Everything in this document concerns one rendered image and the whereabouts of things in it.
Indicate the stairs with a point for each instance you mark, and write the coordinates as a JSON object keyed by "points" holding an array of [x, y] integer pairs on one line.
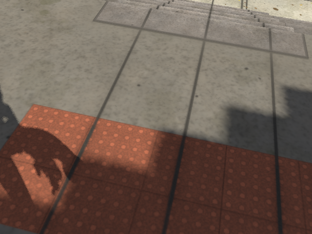
{"points": [[212, 11]]}

